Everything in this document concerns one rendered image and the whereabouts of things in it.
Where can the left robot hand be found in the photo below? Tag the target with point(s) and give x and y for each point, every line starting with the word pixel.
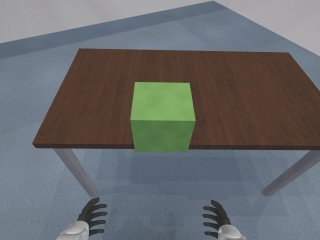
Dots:
pixel 87 215

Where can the robot right forearm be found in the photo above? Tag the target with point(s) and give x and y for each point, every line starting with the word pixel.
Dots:
pixel 229 232

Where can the robot left forearm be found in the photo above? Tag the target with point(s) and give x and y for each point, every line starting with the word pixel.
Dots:
pixel 78 230

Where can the carton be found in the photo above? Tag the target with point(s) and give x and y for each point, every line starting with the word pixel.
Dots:
pixel 162 117

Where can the table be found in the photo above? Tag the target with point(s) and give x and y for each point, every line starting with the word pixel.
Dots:
pixel 242 100

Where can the right robot hand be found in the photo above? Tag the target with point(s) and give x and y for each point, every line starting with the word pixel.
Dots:
pixel 221 218

